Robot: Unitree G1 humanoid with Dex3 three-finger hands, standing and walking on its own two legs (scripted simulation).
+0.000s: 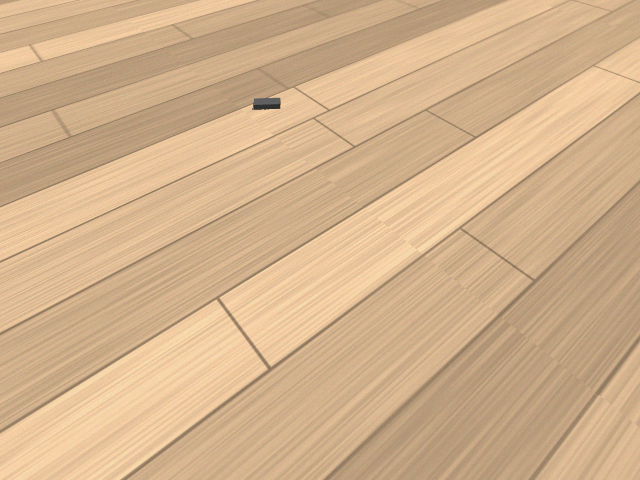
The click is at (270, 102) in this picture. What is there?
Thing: flat box
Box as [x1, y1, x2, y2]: [253, 98, 279, 109]
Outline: 254,98 254,109 279,108 279,98
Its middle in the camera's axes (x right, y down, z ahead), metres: -0.32 -0.83 +2.31
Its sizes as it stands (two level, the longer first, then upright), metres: 0.156 0.073 0.030
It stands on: the floor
